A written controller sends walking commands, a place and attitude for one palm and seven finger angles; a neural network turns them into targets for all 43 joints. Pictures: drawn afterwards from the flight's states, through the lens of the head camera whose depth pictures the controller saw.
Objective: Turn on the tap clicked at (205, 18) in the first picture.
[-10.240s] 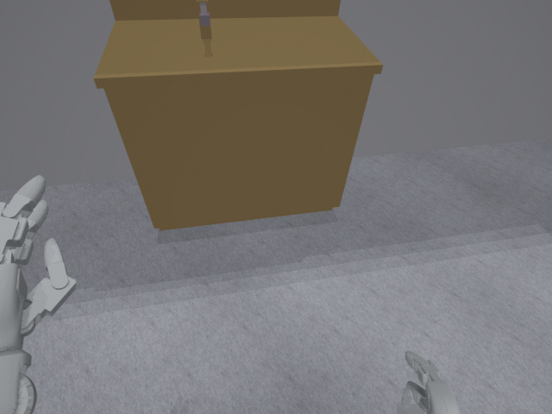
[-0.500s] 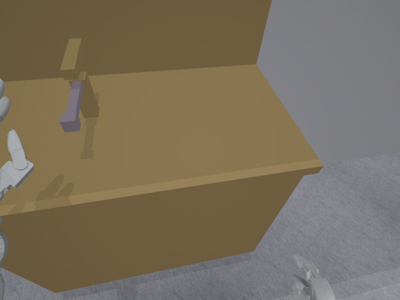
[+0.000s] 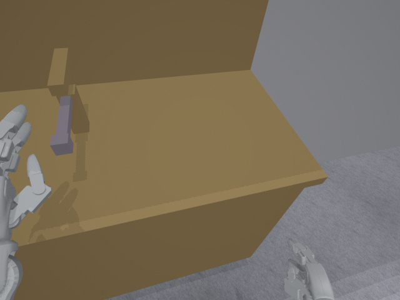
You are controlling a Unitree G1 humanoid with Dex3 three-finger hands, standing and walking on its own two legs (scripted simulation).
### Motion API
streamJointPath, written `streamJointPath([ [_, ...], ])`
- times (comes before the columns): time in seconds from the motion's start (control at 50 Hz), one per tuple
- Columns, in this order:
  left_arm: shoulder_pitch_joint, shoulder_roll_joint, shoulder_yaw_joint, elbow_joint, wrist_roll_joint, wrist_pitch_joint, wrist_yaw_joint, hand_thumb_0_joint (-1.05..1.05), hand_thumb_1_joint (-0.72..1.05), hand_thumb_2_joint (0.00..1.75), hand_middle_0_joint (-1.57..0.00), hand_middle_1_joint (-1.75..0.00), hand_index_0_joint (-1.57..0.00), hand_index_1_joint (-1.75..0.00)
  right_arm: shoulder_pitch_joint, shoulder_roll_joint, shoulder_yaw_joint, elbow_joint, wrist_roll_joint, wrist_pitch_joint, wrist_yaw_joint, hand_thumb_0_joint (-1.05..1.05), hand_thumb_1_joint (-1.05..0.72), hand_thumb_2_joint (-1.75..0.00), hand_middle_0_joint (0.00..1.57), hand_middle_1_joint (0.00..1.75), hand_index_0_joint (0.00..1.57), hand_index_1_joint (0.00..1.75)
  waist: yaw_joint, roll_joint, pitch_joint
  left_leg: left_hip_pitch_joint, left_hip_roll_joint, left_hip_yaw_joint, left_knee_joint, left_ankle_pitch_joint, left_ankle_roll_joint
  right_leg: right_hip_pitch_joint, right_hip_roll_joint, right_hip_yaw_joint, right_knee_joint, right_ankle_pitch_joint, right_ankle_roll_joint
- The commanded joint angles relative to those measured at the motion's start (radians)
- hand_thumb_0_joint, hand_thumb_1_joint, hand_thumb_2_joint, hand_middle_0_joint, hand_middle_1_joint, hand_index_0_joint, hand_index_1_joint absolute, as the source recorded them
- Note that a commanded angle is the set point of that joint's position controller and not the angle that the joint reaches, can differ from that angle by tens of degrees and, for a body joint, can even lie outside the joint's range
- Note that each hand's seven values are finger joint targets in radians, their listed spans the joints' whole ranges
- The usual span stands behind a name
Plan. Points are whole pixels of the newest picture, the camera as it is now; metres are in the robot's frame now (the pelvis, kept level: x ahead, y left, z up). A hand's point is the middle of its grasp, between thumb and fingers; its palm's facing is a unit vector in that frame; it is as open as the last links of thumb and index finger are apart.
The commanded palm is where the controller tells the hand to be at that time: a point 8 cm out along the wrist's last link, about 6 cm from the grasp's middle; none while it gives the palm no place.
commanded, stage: come to a stop and stand still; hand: left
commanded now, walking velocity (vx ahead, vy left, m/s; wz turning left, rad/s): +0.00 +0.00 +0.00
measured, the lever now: (62, 144) +0.33 +0.29 +0.13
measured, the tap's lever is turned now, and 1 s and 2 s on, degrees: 0 0 0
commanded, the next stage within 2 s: look again from close up in 0.26 s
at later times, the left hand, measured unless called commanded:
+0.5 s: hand (49, 196) +0.21 +0.24 +0.16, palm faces +0.39 -0.85 -0.35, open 7.4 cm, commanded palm +0.15 +0.27 +0.18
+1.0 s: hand (60, 194) +0.21 +0.22 +0.17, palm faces +0.34 -0.87 -0.36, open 7.4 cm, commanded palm +0.15 +0.26 +0.18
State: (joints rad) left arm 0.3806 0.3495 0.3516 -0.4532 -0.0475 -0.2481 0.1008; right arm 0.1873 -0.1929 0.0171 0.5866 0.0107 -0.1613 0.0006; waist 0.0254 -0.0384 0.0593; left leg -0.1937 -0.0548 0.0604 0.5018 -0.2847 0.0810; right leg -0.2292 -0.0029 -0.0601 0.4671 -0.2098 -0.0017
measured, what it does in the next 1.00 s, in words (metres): stands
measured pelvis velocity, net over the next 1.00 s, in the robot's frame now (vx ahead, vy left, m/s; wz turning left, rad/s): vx -0.02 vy -0.03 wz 0.01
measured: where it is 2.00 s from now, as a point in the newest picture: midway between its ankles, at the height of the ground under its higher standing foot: outside the picture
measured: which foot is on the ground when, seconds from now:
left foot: down 0.00-1.00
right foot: down 0.00-1.00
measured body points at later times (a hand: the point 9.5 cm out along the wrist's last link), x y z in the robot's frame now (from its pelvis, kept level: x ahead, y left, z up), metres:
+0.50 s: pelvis -0.01 -0.01 +0.00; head +0.01 +0.01 +0.45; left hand +0.19 +0.28 +0.18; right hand +0.17 -0.22 -0.07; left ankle -0.01 +0.06 -0.74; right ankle +0.03 -0.12 -0.74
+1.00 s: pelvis -0.02 -0.03 +0.00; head -0.03 -0.04 +0.45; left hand +0.19 +0.27 +0.19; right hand +0.19 -0.25 -0.07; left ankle -0.01 +0.06 -0.74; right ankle +0.03 -0.12 -0.74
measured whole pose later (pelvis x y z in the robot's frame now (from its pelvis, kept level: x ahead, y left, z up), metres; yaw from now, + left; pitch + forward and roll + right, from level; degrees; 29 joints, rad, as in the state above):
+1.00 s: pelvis -0.02 -0.03 +0.00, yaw +1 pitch -2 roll +1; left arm 0.28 0.40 0.36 -0.41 -0.13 0.09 0.00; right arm 0.15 -0.26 0.04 0.60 0.01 -0.10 0.01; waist 0.04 0.03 0.00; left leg -0.23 -0.05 0.05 0.53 -0.27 0.05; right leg -0.29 0.02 -0.05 0.55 -0.23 -0.04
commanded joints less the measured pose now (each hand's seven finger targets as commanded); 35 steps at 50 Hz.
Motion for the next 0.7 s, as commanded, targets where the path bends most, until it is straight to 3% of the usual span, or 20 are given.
streamJointPath([
  [0.0,-0.072,0.166,0.104,-0.239,-0.003,-0.048,0.013,0.00,0.90,0.90,-0.20,-0.30,-0.20,-0.30,-0.058,-0.131,-0.051,-0.171,0.006,-0.027,-0.015,0.00,-0.90,-0.90,0.20,0.30,0.20,0.30,-0.005,0.125,-0.173,-0.006,0.162,-0.140,-0.111,0.430,-0.125,0.125,-0.044,0.054,0.003,0.190,-0.025],
  [0.04,-0.068,0.184,0.126,-0.254,-0.004,-0.041,0.018,0.00,0.90,0.90,-0.20,-0.30,-0.20,-0.30,-0.071,-0.127,-0.046,-0.175,0.008,-0.021,-0.018,0.00,-0.90,-0.90,0.20,0.30,0.20,0.30,-0.004,0.134,-0.164,-0.005,0.155,-0.138,-0.121,0.415,-0.132,0.122,-0.038,0.050,0.000,0.193,-0.024],
  [0.16,-0.059,0.149,0.092,-0.222,-0.006,-0.029,0.016,0.00,0.90,0.90,-0.20,-0.30,-0.20,-0.30,-0.066,-0.133,-0.043,-0.179,0.002,-0.007,-0.021,0.00,-0.90,-0.90,0.20,0.30,0.20,0.30,-0.006,0.133,-0.154,-0.035,0.157,-0.138,-0.146,0.326,-0.128,0.135,-0.037,0.048,-0.018,0.158,-0.020],
  [0.24,-0.073,0.169,0.105,-0.250,0.001,-0.025,0.023,0.00,0.90,0.90,-0.20,-0.30,-0.20,-0.30,-0.075,-0.131,-0.046,-0.182,0.007,-0.008,-0.025,0.00,-0.90,-0.90,0.20,0.30,0.20,0.30,-0.005,0.124,-0.163,-0.026,0.149,-0.137,-0.147,0.299,-0.131,0.149,-0.040,0.060,-0.031,0.180,-0.023],
  [0.26,-0.062,0.145,0.082,-0.221,-0.003,-0.023,0.019,0.00,0.90,0.90,-0.20,-0.30,-0.20,-0.30,-0.068,-0.134,-0.043,-0.178,0.001,-0.004,-0.025,0.00,-0.90,-0.90,0.20,0.30,0.20,0.30,-0.006,0.116,-0.157,-0.042,0.149,-0.140,-0.156,0.273,-0.126,0.150,-0.040,0.056,-0.034,0.165,-0.021],
  [0.38,-0.058,0.156,0.088,-0.230,-0.001,-0.020,0.022,0.00,0.90,0.90,-0.20,-0.30,-0.20,-0.30,-0.070,-0.133,-0.047,-0.181,0.005,-0.005,-0.031,0.00,-0.90,-0.90,0.20,0.30,0.20,0.30,-0.003,0.115,-0.147,-0.065,0.145,-0.147,-0.174,0.197,-0.116,0.171,-0.047,0.068,-0.048,0.154,-0.022],
  [0.44,-0.041,0.174,0.115,-0.222,-0.001,-0.016,0.029,0.00,0.90,0.90,-0.20,-0.30,-0.20,-0.30,-0.079,-0.130,-0.043,-0.180,0.008,-0.006,-0.036,0.00,-0.90,-0.90,0.20,0.30,0.20,0.30,-0.001,0.074,-0.141,-0.075,0.135,-0.135,-0.172,0.130,-0.099,0.172,-0.054,0.083,-0.071,0.146,-0.023],
  [0.46,-0.037,0.151,0.091,-0.198,-0.004,-0.018,0.025,0.00,0.90,0.90,-0.20,-0.30,-0.20,-0.30,-0.071,-0.136,-0.042,-0.172,0.001,-0.004,-0.036,0.00,-0.90,-0.90,0.20,0.30,0.20,0.30,-0.005,0.072,-0.138,-0.091,0.130,-0.138,-0.176,0.111,-0.094,0.173,-0.053,0.082,-0.077,0.129,-0.022],
  [0.54,-0.033,0.175,0.112,-0.228,-0.002,-0.019,0.030,0.00,0.90,0.90,-0.20,-0.30,-0.20,-0.30,-0.081,-0.134,-0.046,-0.174,0.008,-0.013,-0.040,0.00,-0.90,-0.90,0.20,0.30,0.20,0.30,-0.003,0.081,-0.142,-0.065,0.126,-0.135,-0.167,0.118,-0.087,0.159,-0.059,0.100,-0.085,0.139,-0.027],
  [0.68,-0.038,0.164,0.093,-0.220,-0.002,-0.021,0.029,0.00,0.90,0.90,-0.20,-0.30,-0.20,-0.30,-0.073,-0.139,-0.051,-0.172,0.006,-0.015,-0.040,0.00,-0.90,-0.90,0.20,0.30,0.20,0.30,-0.004,0.089,-0.129,-0.087,0.128,-0.146,-0.180,0.077,-0.073,0.166,-0.061,0.103,-0.098,0.105,-0.026],
])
